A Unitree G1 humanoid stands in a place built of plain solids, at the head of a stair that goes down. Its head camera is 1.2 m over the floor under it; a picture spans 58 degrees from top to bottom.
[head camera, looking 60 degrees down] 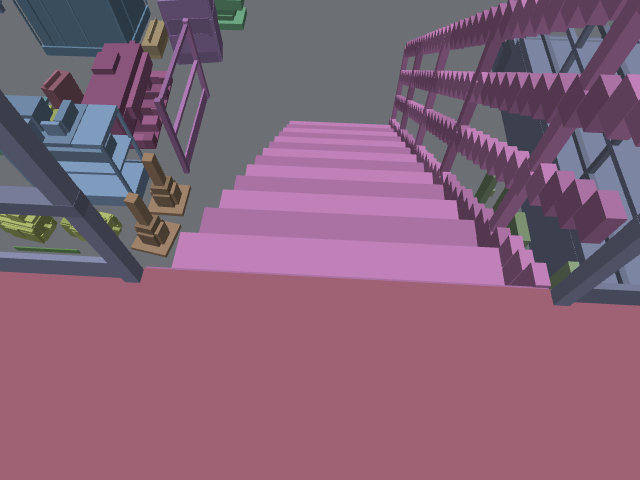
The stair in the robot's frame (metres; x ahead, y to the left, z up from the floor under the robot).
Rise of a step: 0.19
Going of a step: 0.24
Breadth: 1.23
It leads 3 degrees to the right of straight ahead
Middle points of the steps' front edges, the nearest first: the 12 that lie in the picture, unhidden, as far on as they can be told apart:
0.56 -0.08 0.00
0.81 -0.09 -0.19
1.05 -0.10 -0.38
1.29 -0.12 -0.58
1.53 -0.13 -0.77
1.78 -0.15 -0.96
2.02 -0.16 -1.16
2.26 -0.17 -1.35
2.51 -0.19 -1.54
2.75 -0.20 -1.73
2.99 -0.22 -1.93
3.24 -0.23 -2.12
